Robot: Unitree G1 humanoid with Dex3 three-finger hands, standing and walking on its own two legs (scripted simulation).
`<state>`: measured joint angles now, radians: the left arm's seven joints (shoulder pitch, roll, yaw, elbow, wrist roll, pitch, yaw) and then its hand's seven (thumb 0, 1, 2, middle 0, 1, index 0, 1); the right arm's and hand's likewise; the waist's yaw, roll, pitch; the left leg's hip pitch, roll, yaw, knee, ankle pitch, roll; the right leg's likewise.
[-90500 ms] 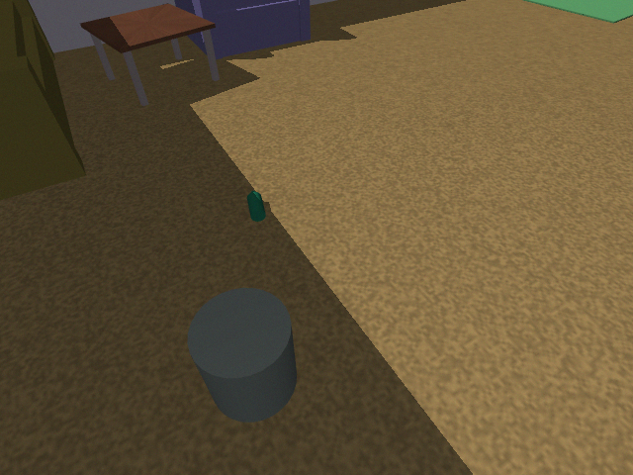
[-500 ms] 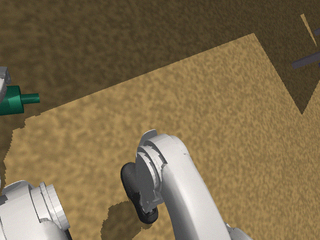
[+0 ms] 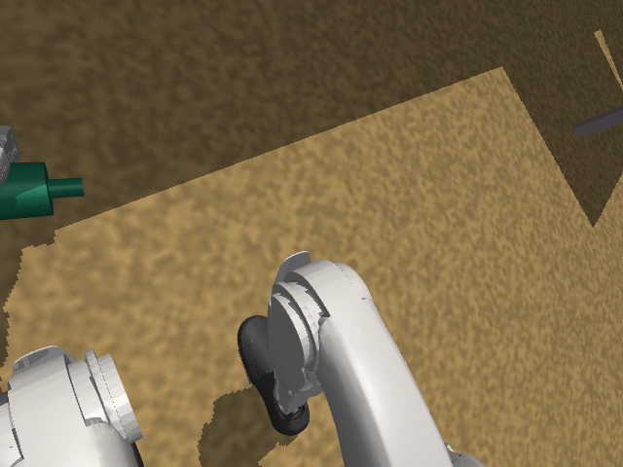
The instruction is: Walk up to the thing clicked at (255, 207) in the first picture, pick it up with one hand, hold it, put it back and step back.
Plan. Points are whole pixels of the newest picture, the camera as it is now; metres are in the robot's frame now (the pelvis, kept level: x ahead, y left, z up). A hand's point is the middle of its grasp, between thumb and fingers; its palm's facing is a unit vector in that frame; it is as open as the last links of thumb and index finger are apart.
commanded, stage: close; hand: left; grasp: from above
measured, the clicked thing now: (0, 191) +0.50 +0.20 -0.28
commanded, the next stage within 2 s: settle in 0.60 s
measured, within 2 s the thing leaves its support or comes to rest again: leaves its support in 0.96 s
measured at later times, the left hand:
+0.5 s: hand out of the picture +0.49 +0.23 -0.25, palm faces -0.48 -0.05 -0.88, open 10.6 cm
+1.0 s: hand out of the picture +0.50 +0.23 -0.24, palm faces -0.44 -0.04 -0.90, open 10.5 cm
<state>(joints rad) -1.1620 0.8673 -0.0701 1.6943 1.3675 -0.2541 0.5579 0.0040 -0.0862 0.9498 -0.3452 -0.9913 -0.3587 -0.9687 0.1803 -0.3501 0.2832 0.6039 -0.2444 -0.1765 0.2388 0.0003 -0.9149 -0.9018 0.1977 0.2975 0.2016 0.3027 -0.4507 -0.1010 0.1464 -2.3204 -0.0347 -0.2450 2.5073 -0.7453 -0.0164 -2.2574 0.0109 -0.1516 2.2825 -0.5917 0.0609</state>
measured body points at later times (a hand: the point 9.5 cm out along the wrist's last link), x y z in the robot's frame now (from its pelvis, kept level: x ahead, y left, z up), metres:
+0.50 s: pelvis +0.00 +0.00 +0.00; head +0.29 +0.12 +0.32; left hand +0.51 +0.23 -0.20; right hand +0.02 -0.25 -0.04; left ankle +0.06 +0.12 -0.29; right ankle +0.13 -0.12 -0.29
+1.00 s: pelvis +0.00 +0.00 +0.00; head +0.29 +0.12 +0.33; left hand +0.52 +0.23 -0.19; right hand +0.02 -0.25 -0.04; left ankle +0.06 +0.12 -0.29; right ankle +0.13 -0.12 -0.29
